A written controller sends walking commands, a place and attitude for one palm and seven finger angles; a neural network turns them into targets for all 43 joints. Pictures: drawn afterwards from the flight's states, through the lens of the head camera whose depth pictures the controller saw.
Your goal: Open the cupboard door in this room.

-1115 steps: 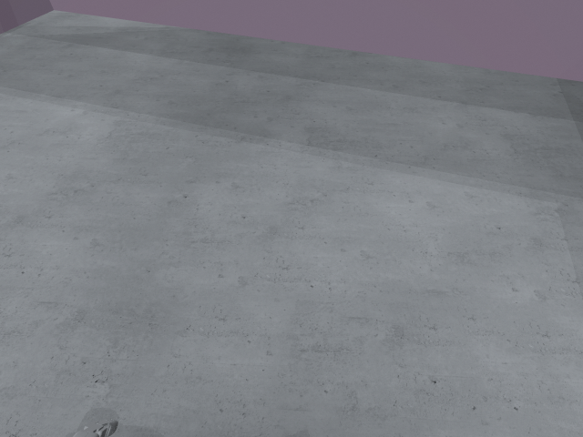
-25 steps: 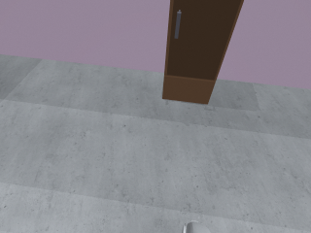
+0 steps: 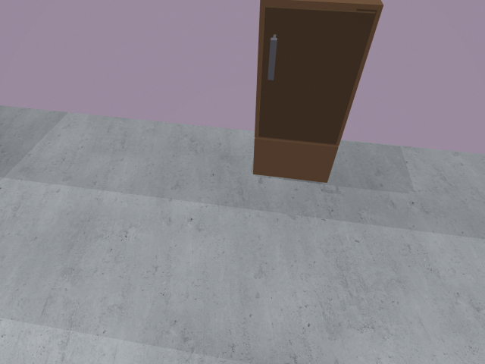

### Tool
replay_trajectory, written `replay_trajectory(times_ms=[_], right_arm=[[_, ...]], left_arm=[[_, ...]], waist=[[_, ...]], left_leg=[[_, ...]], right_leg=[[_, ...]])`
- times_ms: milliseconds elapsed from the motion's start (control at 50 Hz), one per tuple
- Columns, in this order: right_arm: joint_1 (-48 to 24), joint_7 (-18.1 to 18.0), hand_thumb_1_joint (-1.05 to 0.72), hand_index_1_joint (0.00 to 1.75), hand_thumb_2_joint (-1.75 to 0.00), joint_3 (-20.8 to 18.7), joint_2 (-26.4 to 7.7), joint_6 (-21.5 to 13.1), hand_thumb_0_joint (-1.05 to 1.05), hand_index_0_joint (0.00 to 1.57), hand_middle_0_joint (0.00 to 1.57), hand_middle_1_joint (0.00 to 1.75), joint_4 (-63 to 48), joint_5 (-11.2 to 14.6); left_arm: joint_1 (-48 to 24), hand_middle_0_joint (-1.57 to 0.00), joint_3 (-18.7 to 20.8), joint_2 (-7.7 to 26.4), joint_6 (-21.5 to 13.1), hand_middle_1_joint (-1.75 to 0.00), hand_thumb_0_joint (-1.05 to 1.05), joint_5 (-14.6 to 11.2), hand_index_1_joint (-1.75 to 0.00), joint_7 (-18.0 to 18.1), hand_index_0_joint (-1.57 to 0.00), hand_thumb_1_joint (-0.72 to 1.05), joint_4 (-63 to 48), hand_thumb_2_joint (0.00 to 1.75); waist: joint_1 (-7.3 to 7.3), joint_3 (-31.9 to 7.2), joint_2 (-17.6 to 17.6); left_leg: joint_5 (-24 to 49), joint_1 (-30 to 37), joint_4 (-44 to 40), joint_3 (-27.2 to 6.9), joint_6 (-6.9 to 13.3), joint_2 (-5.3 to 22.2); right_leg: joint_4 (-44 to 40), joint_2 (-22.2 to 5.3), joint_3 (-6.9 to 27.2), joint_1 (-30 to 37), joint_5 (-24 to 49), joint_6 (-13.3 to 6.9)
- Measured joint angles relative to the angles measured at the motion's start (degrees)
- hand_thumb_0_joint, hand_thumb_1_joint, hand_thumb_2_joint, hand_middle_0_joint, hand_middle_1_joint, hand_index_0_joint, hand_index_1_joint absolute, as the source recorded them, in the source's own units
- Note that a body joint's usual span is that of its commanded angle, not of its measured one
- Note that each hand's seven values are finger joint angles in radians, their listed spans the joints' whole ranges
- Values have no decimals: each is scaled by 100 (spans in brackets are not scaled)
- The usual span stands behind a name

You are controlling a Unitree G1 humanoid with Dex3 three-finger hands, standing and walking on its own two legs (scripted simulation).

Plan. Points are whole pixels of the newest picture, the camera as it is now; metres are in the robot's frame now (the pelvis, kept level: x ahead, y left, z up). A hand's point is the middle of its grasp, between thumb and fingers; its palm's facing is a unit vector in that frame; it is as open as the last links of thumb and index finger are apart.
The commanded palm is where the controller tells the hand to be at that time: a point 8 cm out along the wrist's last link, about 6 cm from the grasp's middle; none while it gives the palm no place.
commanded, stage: stand and wait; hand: left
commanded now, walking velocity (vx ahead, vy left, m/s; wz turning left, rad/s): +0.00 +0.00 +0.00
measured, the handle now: (272, 57) +1.20 -0.06 -0.04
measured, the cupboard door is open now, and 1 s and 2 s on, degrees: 0 0 0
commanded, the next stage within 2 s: look at it before walking up in 0.54 s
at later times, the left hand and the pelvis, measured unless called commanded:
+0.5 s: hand out of the picture -0.02 +0.17 -0.16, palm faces +0.03 -0.99 -0.14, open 7.4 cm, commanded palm none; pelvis +0.03 +0.02 +0.01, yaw -2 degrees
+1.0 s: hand out of the picture +0.03 +0.18 -0.17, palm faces +0.00 -0.99 -0.17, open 7.4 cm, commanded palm none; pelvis +0.04 +0.02 +0.01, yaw -2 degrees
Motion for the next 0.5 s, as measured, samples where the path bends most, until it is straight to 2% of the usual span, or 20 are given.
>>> replay_trajectory(times_ms=[80, 160, 340, 500], right_arm=[[47, 9, -94, 30, -89, 45, 62, -49, 1, 19, 19, 30, 63, 1], [89, 14, -93, 30, -89, 84, 66, -51, 1, 19, 19, 30, 97, 23], [107, 11, -93, 30, -89, 135, 76, -54, 0, 20, 19, 30, 202, 61], [238, -9, -92, 30, -89, 178, 248, -96, 0, 20, 20, 30, 349, 78]], left_arm=[[276, -20, 79, 235, 80, -30, -3, -19, -30, 19, -20, 94, 117, 90], [623, -20, -3, 317, 64, -30, -2, 0, -29, 2, -20, 93, 294, 90], [1287, -19, -147, 97, 54, -30, 0, 3, -29, 17, -19, 91, 708, 90], [1378, -19, -199, -152, 12, -30, 0, 5, -29, 44, -20, 91, 766, 90]], waist=[[83, -137, -308], [157, -169, -351], [180, -14, -246], [152, 28, -244]], left_leg=[[204, 286, -396, 110, 126, -158], [375, 567, -856, 172, 161, -278], [441, 781, -1191, 306, 226, -368], [375, 834, -1197, 347, 254, -394]], right_leg=[[-173, -114, 103, 184, 15, 137], [-445, -183, 152, 369, 113, 171], [-608, -229, 280, 457, 143, 242], [-543, -254, 327, 460, 63, 278]])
